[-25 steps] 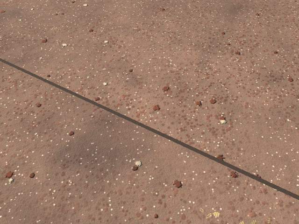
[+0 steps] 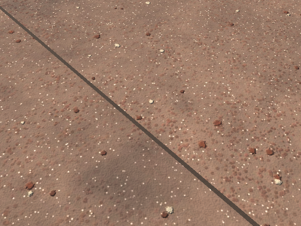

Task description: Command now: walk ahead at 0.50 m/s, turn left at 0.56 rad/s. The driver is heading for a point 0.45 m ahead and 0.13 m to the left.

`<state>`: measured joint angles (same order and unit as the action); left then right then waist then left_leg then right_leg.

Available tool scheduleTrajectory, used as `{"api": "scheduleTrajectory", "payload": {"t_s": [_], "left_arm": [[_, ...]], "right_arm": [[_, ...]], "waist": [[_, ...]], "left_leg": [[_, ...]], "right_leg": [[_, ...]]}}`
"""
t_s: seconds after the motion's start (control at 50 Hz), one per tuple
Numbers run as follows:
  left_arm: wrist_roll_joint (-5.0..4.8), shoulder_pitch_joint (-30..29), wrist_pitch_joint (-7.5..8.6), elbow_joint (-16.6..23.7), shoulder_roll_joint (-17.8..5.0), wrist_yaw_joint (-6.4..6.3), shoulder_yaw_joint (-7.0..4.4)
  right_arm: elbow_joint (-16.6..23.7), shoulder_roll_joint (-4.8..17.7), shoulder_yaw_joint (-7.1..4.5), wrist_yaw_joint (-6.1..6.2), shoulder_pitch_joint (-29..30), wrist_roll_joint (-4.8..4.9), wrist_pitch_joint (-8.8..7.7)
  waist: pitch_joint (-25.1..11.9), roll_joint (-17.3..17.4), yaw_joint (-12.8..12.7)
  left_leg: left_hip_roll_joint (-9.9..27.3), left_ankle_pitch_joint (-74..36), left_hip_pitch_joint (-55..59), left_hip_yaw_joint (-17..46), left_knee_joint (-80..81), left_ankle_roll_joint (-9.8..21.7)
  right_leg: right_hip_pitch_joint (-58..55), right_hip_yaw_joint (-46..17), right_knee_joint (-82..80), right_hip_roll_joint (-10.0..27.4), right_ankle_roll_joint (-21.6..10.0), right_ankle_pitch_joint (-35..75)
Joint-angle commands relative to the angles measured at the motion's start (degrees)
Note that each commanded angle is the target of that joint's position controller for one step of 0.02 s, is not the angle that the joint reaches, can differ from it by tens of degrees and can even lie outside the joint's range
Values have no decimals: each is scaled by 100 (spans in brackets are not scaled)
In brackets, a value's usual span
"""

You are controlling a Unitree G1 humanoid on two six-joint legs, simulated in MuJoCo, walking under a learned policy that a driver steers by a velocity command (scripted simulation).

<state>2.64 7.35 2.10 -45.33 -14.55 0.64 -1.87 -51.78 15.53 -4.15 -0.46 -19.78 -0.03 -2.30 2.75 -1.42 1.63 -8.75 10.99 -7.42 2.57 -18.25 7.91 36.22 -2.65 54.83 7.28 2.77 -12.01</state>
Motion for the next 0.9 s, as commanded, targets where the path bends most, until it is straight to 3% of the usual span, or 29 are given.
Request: {"api": "scheduleTrajectory", "payload": {"t_s": [0.02,0.1,0.14,0.18,0.22,0.24,0.26,0.28,0.3,0.32,0.34,0.38,0.44,0.5,0.58,0.64,0.68,0.7,0.72,0.74,0.76,0.78,0.8,0.82,0.84,0.86,0.9], "left_arm": [[-22,-369,-6,435,-377,25,-60],[-80,-1031,52,699,-411,59,-13],[-104,-1199,99,817,-472,60,-4],[-121,-868,150,791,-619,44,-38],[-122,278,234,464,-864,-48,-149],[-34,1086,311,333,-1158,-131,-242],[109,1677,291,392,-1668,-217,-355],[28,1351,190,362,-1726,-191,-396],[-25,913,141,481,-1116,-164,-282],[-71,637,141,497,-708,-141,-185],[-56,506,152,475,-573,-138,-141],[-91,657,245,313,-557,-137,-131],[-166,878,389,168,-639,-75,-183],[-160,1030,395,52,-652,-63,-210],[-185,1067,372,-90,-667,-47,-195],[-216,1334,298,-261,-837,-67,-229],[-243,1356,213,-335,-949,-116,-256],[-270,1326,161,-353,-956,-135,-252],[-272,1524,153,-307,-843,-140,-214],[-266,2059,135,-96,-153,-105,-39],[-380,2231,-27,-272,-360,-148,-47],[-326,1847,-119,-296,-537,-144,-105],[-290,1441,-130,-227,-422,-125,-67],[-223,1293,-154,-265,-370,-134,-52],[-151,1411,-225,-340,-365,-129,-55],[-117,1613,-299,-482,-340,-128,-57],[-149,1725,-388,-605,-235,-134,-49]], "right_arm": [[314,845,-192,12,-228,5,-79],[295,895,-208,53,-612,-45,-49],[324,951,-219,87,-658,-87,-38],[427,1052,-245,130,-416,-109,-45],[529,1148,-260,91,-85,-96,-94],[588,943,-202,32,-72,-35,-149],[824,380,-64,22,-353,146,-179],[900,553,-67,32,-711,32,-134],[696,794,-104,62,-569,-95,-34],[698,749,-91,-2,-220,-130,-8],[730,633,-78,-52,-104,-137,23],[761,548,-61,-154,-47,-230,154],[973,456,-26,-251,346,-205,241],[1190,395,15,-312,911,-204,250],[1346,66,180,-346,1464,-191,159],[1347,144,185,-315,1559,-234,125],[1210,292,139,-253,1164,-296,65],[988,372,96,-211,586,-359,-12],[836,676,26,-150,112,-444,-91],[864,1107,-44,-72,-163,-452,-111],[866,1023,-51,12,-348,-41,-57],[862,768,14,67,-34,47,4],[854,482,124,106,439,25,19],[819,256,212,140,733,-13,27],[809,179,248,175,939,-7,38],[784,172,263,175,1011,-54,37],[696,249,249,143,1008,-105,-8]], "waist": [[-11,423,73],[-61,496,359],[-61,541,384],[-104,618,136],[-559,476,-436],[-1144,38,-805],[-1971,-940,-853],[-2071,-1645,-417],[-1194,-587,-294],[-592,-55,-301],[-345,-141,-205],[-185,-476,-132],[-194,-426,-117],[-50,-358,-186],[49,-411,-228],[-127,-565,-302],[-330,-598,-135],[-612,-353,140],[-1055,114,274],[-1988,1398,40],[-2957,1276,254],[-2382,670,169],[-1544,702,38],[-979,571,-133],[-777,649,-312],[-802,666,-399],[-911,598,-471]], "left_leg": [[1364,-1744,-99,1272,640,630],[1432,-2165,487,1490,320,540],[1529,-2407,683,1664,92,487],[1594,-2562,566,1833,-172,303],[1312,-3215,143,1736,-1237,56],[904,-2590,-410,1394,-2534,-100],[227,81,-1790,684,-4257,-310],[112,2103,-2710,431,-5057,-298],[598,1614,-2950,480,-5408,-277],[783,1162,-2869,383,-5223,-320],[946,947,-2726,311,-4978,-365],[1090,775,-2556,194,-4833,-462],[1180,374,-2878,137,-4714,-540],[1264,-152,-3292,37,-4209,-642],[1026,-862,-2314,-463,-2383,-642],[820,-734,-1826,-636,-1724,-513],[647,-518,-1331,-596,-1252,-320],[537,-970,-606,-577,-702,-215],[1043,-2521,463,-159,-603,-95],[2945,-6169,2334,1568,-1500,572],[3419,-6668,2505,2353,-1263,1307],[3027,-5764,1841,1773,-901,1163],[2737,-5027,1094,1414,-580,976],[2462,-4575,463,1128,-317,740],[2254,-4242,-80,844,-106,566],[2132,-4085,-406,655,-8,468],[2041,-3570,-627,519,117,451]], "right_leg": [[60,274,-756,-200,102,742],[110,252,-1536,-420,38,1061],[-50,205,-1868,-530,-42,924],[-764,113,-2308,-631,-179,621],[-2441,222,-2776,-871,-392,353],[-3705,-355,-3019,-242,-623,-9],[-5178,-2401,-3372,1364,-1016,-1146],[-5098,-4241,-3951,1901,-1448,-1351],[-4337,-3563,-3931,1696,-1408,-1872],[-3620,-2634,-4052,1358,-1304,-1517],[-3208,-1927,-4207,1080,-1152,-895],[-2848,-1037,-4351,792,-1064,154],[-2951,-430,-4539,837,-1175,1011],[-3107,149,-4681,783,-1199,1303],[-2778,1073,-4278,435,-1026,3255],[-3204,1083,-3809,547,-918,4003],[-3480,1036,-3080,577,-840,4430],[-3397,1175,-2247,421,-727,4168],[-2781,1300,-1234,182,-554,2896],[-1252,1306,519,-354,-366,-1837],[-1085,439,1388,-748,-321,-2729],[-1005,89,1412,-539,-305,-2356],[-871,99,1126,-439,-298,-2100],[-984,79,737,-324,-259,-1801],[-1382,113,404,-295,-217,-1567],[-1790,204,255,-388,-203,-1393],[-2136,253,-134,-487,-200,-1289]]}}
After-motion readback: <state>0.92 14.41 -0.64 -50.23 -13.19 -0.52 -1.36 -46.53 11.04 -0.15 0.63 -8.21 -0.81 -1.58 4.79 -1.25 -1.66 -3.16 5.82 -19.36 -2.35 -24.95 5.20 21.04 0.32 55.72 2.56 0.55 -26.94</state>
